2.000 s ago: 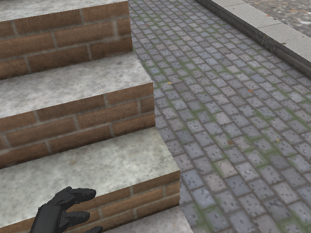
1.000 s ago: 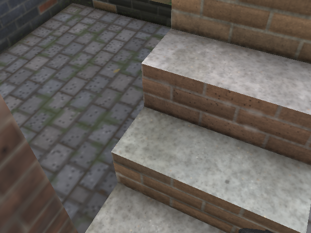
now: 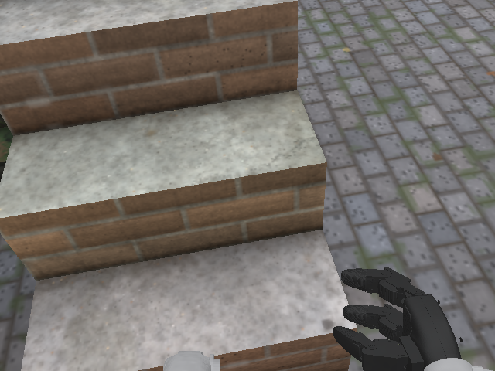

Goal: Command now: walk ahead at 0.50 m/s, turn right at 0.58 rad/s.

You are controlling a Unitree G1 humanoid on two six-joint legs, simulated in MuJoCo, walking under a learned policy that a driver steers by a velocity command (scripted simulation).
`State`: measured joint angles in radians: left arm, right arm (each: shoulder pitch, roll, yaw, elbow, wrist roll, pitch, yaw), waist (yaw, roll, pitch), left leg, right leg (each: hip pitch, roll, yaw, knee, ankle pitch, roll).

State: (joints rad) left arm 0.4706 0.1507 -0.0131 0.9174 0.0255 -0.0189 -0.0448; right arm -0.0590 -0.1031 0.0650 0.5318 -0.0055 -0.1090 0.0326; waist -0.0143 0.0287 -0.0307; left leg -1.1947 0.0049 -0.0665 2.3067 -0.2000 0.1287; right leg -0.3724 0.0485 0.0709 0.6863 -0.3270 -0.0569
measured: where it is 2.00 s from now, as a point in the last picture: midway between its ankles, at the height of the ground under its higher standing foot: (166, 168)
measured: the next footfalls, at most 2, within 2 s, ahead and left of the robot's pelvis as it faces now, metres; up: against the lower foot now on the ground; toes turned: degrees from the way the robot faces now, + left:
left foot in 0.24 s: +0.30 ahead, +0.14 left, +0.21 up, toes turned -1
right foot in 0.84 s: +0.33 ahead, -0.12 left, +0.20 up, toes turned +12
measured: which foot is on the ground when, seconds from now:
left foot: up 0.00-0.22, down 0.24-0.84, up 0.86-1.00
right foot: down 0.00-0.26, up 0.28-0.82, down 0.84-1.00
